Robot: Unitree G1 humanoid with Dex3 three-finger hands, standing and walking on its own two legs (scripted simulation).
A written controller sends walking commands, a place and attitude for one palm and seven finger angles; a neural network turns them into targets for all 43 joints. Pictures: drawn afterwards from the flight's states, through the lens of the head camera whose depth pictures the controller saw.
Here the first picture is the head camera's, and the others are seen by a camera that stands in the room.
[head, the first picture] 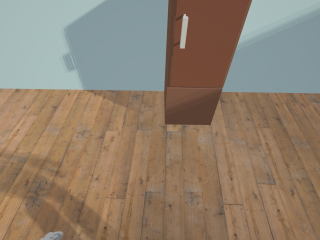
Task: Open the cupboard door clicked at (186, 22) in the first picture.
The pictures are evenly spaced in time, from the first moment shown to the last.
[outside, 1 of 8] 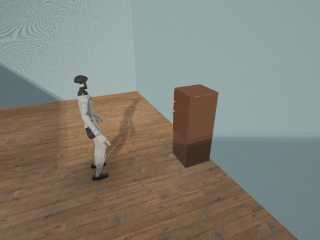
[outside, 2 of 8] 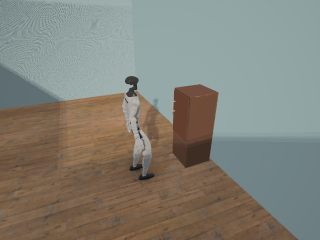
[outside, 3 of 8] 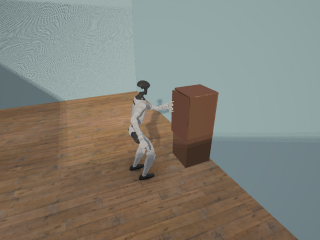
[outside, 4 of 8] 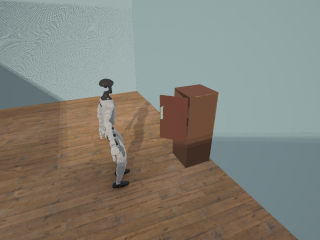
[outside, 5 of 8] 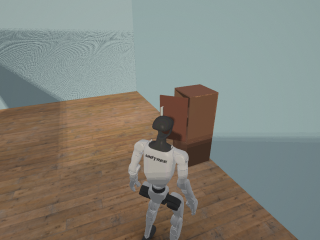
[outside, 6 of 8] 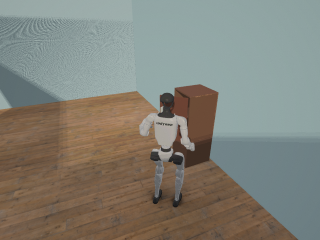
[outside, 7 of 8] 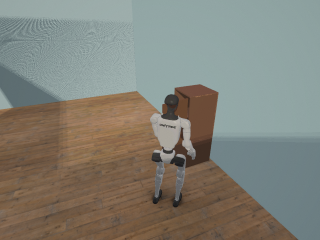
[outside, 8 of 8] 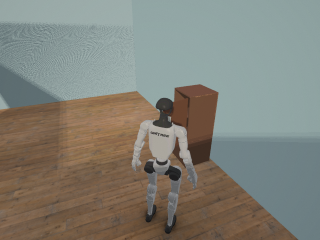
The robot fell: no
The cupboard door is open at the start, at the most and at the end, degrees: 0 100 100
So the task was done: yes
